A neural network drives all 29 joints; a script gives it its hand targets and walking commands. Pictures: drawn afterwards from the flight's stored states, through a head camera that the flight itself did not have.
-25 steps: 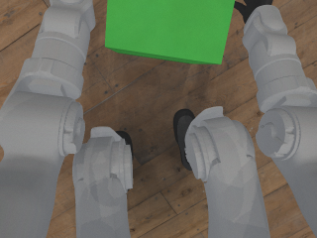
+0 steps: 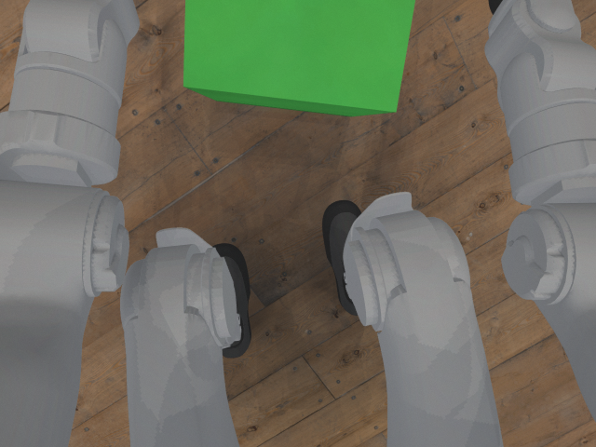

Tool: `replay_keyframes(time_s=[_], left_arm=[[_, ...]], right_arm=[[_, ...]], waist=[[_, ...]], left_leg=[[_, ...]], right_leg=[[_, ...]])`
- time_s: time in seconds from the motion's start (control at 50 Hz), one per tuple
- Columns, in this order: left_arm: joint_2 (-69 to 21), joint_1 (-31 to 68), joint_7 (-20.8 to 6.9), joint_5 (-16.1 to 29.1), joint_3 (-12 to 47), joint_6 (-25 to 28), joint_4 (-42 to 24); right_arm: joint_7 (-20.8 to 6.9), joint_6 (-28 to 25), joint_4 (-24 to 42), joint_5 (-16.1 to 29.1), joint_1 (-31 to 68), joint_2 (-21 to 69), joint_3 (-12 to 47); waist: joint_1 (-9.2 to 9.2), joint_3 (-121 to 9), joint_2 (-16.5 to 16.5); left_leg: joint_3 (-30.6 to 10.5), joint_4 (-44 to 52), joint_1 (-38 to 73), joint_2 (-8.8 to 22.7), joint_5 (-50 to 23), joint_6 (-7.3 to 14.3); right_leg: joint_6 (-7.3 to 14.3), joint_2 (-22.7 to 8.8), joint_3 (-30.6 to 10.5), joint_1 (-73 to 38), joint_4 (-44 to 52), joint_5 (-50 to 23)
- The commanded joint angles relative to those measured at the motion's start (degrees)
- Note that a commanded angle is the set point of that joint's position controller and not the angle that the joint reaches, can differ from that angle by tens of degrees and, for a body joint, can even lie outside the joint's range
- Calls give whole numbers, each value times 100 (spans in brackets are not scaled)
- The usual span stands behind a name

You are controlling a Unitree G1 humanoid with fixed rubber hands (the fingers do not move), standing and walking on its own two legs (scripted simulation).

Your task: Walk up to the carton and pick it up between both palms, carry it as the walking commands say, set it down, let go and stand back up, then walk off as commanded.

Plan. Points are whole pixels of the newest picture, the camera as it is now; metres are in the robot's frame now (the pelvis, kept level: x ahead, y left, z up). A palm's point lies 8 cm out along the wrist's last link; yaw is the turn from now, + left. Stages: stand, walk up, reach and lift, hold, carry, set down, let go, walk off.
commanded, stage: set down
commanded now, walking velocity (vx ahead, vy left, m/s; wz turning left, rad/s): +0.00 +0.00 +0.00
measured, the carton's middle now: out of the picture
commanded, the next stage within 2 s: let go in 1.20 s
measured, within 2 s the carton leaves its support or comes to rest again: neither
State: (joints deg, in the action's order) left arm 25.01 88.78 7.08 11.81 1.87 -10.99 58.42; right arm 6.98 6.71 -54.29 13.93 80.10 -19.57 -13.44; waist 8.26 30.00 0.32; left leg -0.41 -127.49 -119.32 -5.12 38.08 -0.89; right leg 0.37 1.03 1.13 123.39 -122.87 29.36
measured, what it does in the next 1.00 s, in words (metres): rises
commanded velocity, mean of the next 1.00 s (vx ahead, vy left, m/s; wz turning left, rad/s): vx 0.00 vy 0.00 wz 0.00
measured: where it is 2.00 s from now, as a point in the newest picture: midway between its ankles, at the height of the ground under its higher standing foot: (292, 297)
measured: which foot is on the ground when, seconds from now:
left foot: down 0.00-1.00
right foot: down 0.00-1.00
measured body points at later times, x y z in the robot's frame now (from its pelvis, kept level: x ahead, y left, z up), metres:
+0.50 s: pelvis +0.00 +0.00 +0.11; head +0.36 -0.04 +0.35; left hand +0.62 +0.10 -0.02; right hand +0.53 -0.28 -0.02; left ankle +0.10 +0.11 -0.35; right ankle +0.14 -0.11 -0.35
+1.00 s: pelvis +0.00 -0.01 +0.24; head +0.35 -0.05 +0.52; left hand +0.62 +0.10 +0.15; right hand +0.53 -0.28 +0.14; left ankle +0.10 +0.11 -0.35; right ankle +0.14 -0.11 -0.35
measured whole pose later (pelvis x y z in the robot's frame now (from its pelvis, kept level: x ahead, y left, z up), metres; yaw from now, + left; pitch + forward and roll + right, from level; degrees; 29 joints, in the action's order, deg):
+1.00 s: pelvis +0.00 -0.01 +0.24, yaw +0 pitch +27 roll +2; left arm 26.8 85.0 1.7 7.6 -5.5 -20.3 52.6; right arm 7.0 20.1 -37.8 10.2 73.5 -18.0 -13.9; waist 8.7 25.6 0.4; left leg -1.6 -76.5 -78.7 -5.1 24.8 -0.8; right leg 0.2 2.1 -2.7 82.6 -74.8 19.1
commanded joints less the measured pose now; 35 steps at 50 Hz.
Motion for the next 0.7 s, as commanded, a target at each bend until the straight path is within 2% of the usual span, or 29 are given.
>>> replay_keyframes(time_s=[0.0, 0.04, 0.06, 0.1, 0.12, 0.14, 0.18, 0.2, 0.22, 0.24, 0.26, 0.28, 0.3, 0.32, 0.36, 0.38, 0.42, 0.44, 0.46, 0.48, 0.5, 0.52, 0.54, 0.58, 0.6, 0.62, 0.64, 0.66, 0.68], left_arm=[[729, 2319, -2, 91, -245, 8, -1305], [761, 2283, -74, 94, -277, -48, -920], [1040, 2495, -42, 42, -456, -61, -1287], [998, 2036, -121, -162, -611, -157, 175], [644, 1813, -164, -106, -468, -157, -524], [775, 1723, -195, -281, -565, -163, -23], [932, 1981, -187, -272, -762, -139, -619], [858, 1715, -218, -256, -630, -156, 78], [722, 1951, -183, -432, -772, -125, -821], [581, 1778, -233, -325, -434, -137, -582], [859, 1696, -228, -362, -750, -182, -845], [574, 1833, -256, -376, -531, -188, -150], [802, 1773, -280, -421, -788, -167, -976], [760, 2049, -198, -277, -549, -244, -1050], [780, 2188, -130, -272, -480, -297, -1721], [1114, 2223, -131, -242, -674, -355, -1759], [859, 2018, -133, -208, -519, -600, -909], [1283, 2219, -112, -383, -752, -599, -1782], [946, 1922, -171, -295, -501, -666, -1120], [956, 2012, -183, -313, -578, -708, -2067], [888, 1940, -191, -288, -472, -748, -1237], [1077, 1962, -178, -182, -607, -821, -1973], [861, 2115, -200, -74, -396, -893, -1820], [968, 2253, -198, 77, -561, -916, -2310], [1096, 2369, -220, -43, -580, -971, -2574], [1248, 2010, -208, -121, -659, -1039, -1784], [1114, 2222, -216, -79, -663, -1073, -1998], [1152, 2047, -240, -200, -635, -1076, -2312], [1237, 1853, -201, -341, -608, -1163, -1454]], right_arm=[[67, 82, 1258, -67, 1571, -973, -67], [89, 162, 1040, -120, 1483, -893, -74], [128, 175, 1650, -195, 1978, -1116, -180], [89, 353, 708, -244, 1575, -833, 33], [53, 330, 1057, -253, 1366, -767, -46], [6, 383, 766, -132, 1286, -425, -22], [70, 436, 1243, 5, 1459, -543, 65], [75, 500, 720, -250, 1337, -519, 56], [43, 396, 1522, -132, 1364, -663, -102], [91, 479, 1116, -191, 1153, -435, 27], [151, 421, 1899, -233, 1149, -636, -314], [117, 493, 884, -291, 1164, -568, -186], [147, 472, 2039, -275, 1488, -610, -185], [128, 483, 1683, -383, 1290, -769, -274], [165, 528, 2219, -298, 1295, -1001, -590], [190, 627, 2718, -398, 1668, -1242, -458], [180, 814, 1694, -476, 1003, -793, -389], [191, 860, 2245, -434, 1163, -964, -357], [133, 995, 1410, -366, 870, -745, -222], [157, 994, 2746, -280, 1156, -956, -479], [104, 1083, 1899, -138, 989, -776, -273], [118, 1091, 3088, -107, 1230, -1025, -324], [54, 1173, 2284, -140, 1083, -1013, -297], [104, 1201, 3202, -286, 1340, -1297, -419], [87, 1276, 3306, 0, 1448, -991, -21], [150, 1278, 3105, -274, 1473, -1140, -407], [108, 1344, 3195, -159, 1512, -1164, -302], [70, 1369, 3100, -237, 1244, -1013, -253], [75, 1363, 2789, -345, 1108, -1274, -464]], waist=[[447, -9908, 349], [419, -9473, 220], [427, -9845, -81], [93, -9033, -91], [358, -9494, 93], [184, -9186, 244], [-4, -10349, -62], [100, -9442, 68], [132, -10735, 263], [195, -10540, 432], [273, -10672, 254], [196, -9733, 489], [-25, -10839, 263], [443, -10255, 229], [485, -11179, 764], [398, -11554, 296], [593, -10991, 376], [349, -11581, 656], [388, -10969, 599], [396, -11862, 619], [355, -11253, 678], [439, -12126, 340], [554, -11516, 409], [606, -12062, 188], [306, -12033, 302], [491, -11865, 216], [496, -11854, -25], [377, -11895, 209], [592, -11749, 414]], left_leg=[[201, 1509, 3078, -28, -1498, 130], [220, 1630, 2659, 16, -1042, 167], [118, 1568, 2645, -50, -1315, 194], [303, 1721, 2395, -18, -748, 193], [245, 1876, 2412, -104, -1130, 168], [126, 2111, 2402, -56, -1003, 223], [196, 2128, 2708, -140, -1428, 189], [254, 2306, 2528, -127, -1165, 207], [300, 2307, 3318, -176, -1715, 185], [217, 2433, 3341, -151, -1558, 213], [190, 2520, 3381, -229, -1691, 189], [251, 2579, 2810, -139, -1152, 226], [245, 2592, 3513, -215, -1697, 202], [101, 2855, 3410, -86, -1468, 219], [99, 2906, 4438, -134, -1874, 148], [146, 2693, 4511, -191, -2135, 150], [108, 3040, 4502, -170, -1793, 166], [121, 3085, 4682, -163, -1719, 176], [210, 3364, 4630, -105, -1409, 165], [184, 3409, 5426, -188, -2236, 102], [65, 3575, 5290, -151, -1893, 192], [107, 3551, 5541, -261, -2295, 116], [20, 3748, 5251, -153, -1975, 164], [126, 3776, 5489, -213, -2094, 178], [220, 3894, 5353, -224, -2140, 133], [60, 4016, 5423, -208, -1972, 204], [64, 4115, 5470, -216, -1918, 197], [7, 4338, 5890, -190, -2258, 178], [-100, 4452, 6263, -135, -2042, 150]], right_leg=[[-240, 42, 167, -4759, 1186, -2298], [-265, -11, 120, -4719, 1371, -2001], [-234, 70, 83, -5051, 1323, -2384], [-289, 27, 43, -4726, 1688, -1658], [-221, 146, -15, -5050, 1686, -2094], [-222, 108, -15, -4861, 1741, -2083], [-213, 146, -63, -5697, 1875, -2709], [-266, 165, 97, -5032, 1928, -2224], [-249, 220, 42, -5532, 2092, -2664], [-255, 191, 167, -5302, 2038, -2496], [-243, 209, 96, -5731, 2225, -2760], [-232, 155, -13, -5238, 2275, -2238], [-280, 202, 19, -5672, 2338, -2587], [-315, 201, 269, -5215, 2418, -2421], [-232, 268, 261, -5374, 2574, -2584], [-232, 289, 236, -5724, 2518, -2880], [-221, 278, 285, -5417, 2836, -2443], [-228, 205, 246, -5830, 2685, -2524], [-286, 188, 280, -5759, 2973, -2063], [-263, 312, 188, -6361, 3159, -2712], [-252, 273, 309, -5806, 3196, -2365], [-243, 360, 245, -6660, 3386, -2832], [-202, 224, 248, -6432, 3340, -2657], [-244, 243, 145, -6996, 3509, -2799], [-235, 172, 177, -7106, 3601, -2882], [-298, 212, 294, -6755, 3630, -2654], [-239, 219, 170, -7069, 3865, -2740], [-279, 227, 242, -6911, 3871, -2824], [-320, 223, 417, -6504, 4005, -2477]])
